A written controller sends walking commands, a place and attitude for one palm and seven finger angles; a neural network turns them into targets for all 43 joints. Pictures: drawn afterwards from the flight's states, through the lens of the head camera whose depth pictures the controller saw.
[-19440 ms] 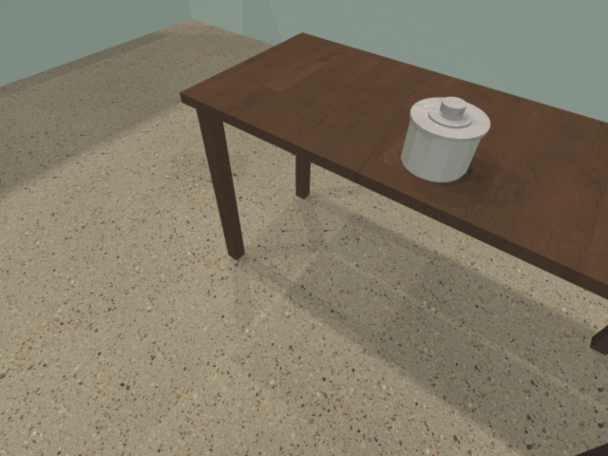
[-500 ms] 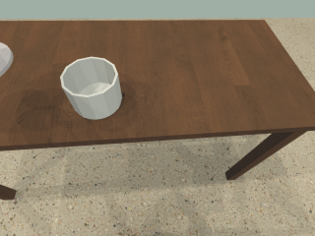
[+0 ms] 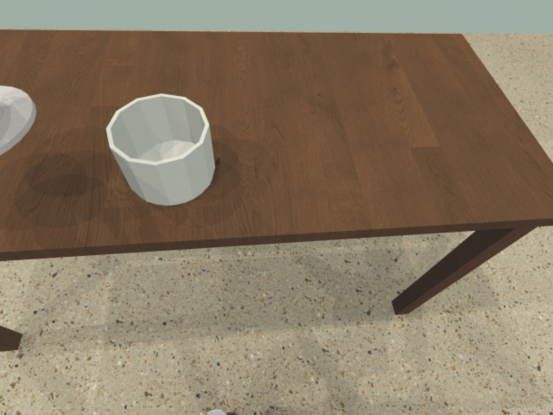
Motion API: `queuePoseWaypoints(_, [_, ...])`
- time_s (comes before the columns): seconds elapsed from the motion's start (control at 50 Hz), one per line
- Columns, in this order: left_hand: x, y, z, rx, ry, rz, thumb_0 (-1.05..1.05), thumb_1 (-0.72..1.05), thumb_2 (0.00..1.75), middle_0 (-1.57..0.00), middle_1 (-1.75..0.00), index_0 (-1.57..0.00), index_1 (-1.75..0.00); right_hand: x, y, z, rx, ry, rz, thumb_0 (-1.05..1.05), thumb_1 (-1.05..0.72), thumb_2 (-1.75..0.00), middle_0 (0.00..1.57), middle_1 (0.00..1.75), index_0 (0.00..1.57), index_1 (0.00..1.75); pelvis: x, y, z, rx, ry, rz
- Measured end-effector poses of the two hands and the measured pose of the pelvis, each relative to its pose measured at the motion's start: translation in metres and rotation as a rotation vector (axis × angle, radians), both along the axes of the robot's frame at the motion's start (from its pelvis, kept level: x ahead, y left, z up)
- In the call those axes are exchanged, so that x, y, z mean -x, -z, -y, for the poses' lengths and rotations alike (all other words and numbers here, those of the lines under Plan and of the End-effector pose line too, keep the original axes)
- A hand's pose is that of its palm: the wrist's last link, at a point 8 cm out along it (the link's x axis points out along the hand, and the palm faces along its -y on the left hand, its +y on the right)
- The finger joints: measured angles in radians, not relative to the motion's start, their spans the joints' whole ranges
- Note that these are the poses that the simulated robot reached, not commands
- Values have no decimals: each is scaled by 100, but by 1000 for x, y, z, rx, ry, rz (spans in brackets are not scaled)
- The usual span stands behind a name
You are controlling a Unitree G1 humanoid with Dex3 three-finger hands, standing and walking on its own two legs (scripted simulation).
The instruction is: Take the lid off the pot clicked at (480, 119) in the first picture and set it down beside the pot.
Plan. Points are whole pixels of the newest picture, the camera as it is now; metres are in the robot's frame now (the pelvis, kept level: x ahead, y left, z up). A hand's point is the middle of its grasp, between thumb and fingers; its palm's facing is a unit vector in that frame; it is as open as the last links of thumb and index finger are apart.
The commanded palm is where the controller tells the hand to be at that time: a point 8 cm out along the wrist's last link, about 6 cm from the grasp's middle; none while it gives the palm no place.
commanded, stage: lower the lid onto the table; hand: left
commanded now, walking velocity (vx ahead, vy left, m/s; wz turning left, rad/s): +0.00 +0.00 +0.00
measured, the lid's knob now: out of the picture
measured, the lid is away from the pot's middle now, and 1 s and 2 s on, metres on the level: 0.23 0.22 0.23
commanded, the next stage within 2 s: open the fingers wide in 1.72 s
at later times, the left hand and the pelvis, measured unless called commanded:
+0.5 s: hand out of the picture +0.47 +0.36 +0.14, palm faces -0.45 -0.23 -0.86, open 5.3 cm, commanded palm +0.53 +0.36 +0.21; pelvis +0.00 +0.01 -0.01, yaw -1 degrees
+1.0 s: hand out of the picture +0.47 +0.35 +0.10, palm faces -0.49 -0.21 -0.84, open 5.3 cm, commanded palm +0.55 +0.36 +0.17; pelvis -0.01 +0.01 -0.01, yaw -1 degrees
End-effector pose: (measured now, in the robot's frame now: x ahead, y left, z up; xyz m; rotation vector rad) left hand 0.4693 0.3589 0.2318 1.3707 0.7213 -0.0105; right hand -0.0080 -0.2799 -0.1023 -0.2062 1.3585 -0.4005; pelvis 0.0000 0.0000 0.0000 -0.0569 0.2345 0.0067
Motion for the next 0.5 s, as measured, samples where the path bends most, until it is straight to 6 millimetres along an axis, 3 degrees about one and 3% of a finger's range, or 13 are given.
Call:
queuePoseWaypoints(0.24, [-6, 20, 10, 22, 61, -15, -3, 35, 79, -45, -94, -89, -116, 12, 1, -4, 19, 21, -6, 0, -91, -90, 20, 30, 20, 30, 4, 3, -2, 4, 9, -11])
queuePoseWaypoints(0.5, [-9, 37, -4, 16, 48, -34, -3, 35, 79, -45, -94, -89, -116, 27, 0, -7, 37, 49, -61, 0, -91, -90, 20, 30, 20, 30, 2, 6, -6, 11, 19, -34])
